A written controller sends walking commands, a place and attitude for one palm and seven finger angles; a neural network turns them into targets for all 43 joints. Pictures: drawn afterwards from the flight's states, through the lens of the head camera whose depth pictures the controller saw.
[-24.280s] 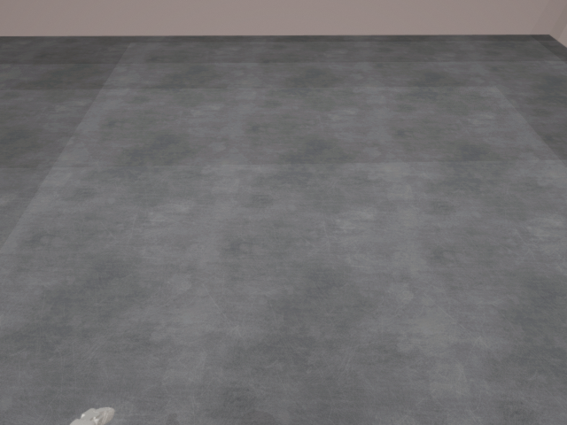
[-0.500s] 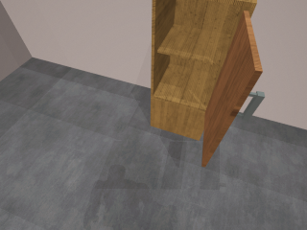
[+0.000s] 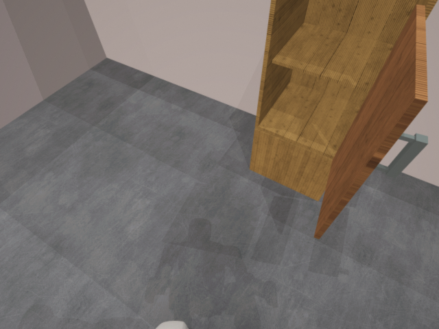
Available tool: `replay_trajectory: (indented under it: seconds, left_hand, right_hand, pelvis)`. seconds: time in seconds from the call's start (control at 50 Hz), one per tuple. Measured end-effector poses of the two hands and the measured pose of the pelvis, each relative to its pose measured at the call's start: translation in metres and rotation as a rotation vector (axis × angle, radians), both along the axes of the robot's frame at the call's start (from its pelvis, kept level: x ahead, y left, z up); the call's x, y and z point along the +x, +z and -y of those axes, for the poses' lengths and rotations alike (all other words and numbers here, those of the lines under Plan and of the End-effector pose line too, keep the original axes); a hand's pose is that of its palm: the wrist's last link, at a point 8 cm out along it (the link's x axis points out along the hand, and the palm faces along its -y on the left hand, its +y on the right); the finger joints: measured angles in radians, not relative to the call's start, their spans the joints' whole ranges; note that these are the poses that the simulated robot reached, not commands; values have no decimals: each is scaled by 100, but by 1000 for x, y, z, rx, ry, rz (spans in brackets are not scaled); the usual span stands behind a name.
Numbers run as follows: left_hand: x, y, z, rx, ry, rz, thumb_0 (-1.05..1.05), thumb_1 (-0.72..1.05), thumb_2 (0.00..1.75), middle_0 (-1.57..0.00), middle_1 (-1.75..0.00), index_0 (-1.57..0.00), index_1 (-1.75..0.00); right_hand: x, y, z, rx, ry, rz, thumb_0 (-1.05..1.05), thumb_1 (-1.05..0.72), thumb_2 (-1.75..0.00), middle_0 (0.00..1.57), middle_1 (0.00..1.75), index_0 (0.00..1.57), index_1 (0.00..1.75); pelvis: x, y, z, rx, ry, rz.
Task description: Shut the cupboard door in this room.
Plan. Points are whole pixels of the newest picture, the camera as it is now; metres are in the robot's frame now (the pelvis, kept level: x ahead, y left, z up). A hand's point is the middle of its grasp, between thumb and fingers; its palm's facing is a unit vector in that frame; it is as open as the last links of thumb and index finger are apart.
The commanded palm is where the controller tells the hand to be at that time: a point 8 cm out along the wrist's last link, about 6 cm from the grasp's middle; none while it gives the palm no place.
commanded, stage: turn or walk to find it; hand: left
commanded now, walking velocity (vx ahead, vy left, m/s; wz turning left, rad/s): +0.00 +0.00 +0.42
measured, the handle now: (394, 154) +0.47 -0.34 +0.02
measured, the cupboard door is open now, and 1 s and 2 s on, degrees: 97 97 97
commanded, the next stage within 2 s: stand and wait in 0.64 s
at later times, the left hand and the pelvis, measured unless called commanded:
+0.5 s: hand out of the picture +0.04 +0.21 -0.15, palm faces +0.21 -0.93 -0.30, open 7.4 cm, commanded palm none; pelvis +0.00 -0.01 -0.01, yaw +13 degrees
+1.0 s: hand out of the picture -0.08 +0.21 -0.18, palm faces +0.38 -0.90 -0.22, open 7.4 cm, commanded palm none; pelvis -0.01 +0.02 +0.00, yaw +20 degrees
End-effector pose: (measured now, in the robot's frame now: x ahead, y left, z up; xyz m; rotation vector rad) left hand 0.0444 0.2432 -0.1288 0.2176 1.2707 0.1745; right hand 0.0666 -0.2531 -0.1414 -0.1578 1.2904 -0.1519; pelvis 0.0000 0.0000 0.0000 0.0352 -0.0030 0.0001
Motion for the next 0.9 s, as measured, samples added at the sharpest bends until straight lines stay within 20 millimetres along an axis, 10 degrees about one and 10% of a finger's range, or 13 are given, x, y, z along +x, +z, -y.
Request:
replay_trajectory:
  seconds: [0.24,0.5,0.7,0.9]
  left_hand:
    - [-42,-10,-50,-2,146,-60,1,90,90,-20,-30,-20,-30]
    - [-25,11,-7,57,182,79,1,90,90,-20,-30,-20,-30]
    - [-65,10,21,9,288,26,1,90,90,-21,-30,-21,-30]
    - [-135,-25,0,-61,409,-113,1,90,90,-21,-30,-21,-30]
  right_hand:
    - [32,18,-45,-33,140,69,1,-91,-90,20,29,20,30]
    - [36,-15,-11,32,180,6,1,-90,-90,20,29,20,30]
    - [55,-5,-6,9,276,-38,1,-91,-90,20,29,20,30]
    - [91,7,-67,-33,400,58,1,-91,-90,20,29,20,30]
  pelvis:
    - [-6,2,-23,-44,98,-12]
    - [-4,-6,13,-15,219,-9]
    - [-2,3,18,-2,311,-12]
    - [-8,-7,-13,-35,340,-8]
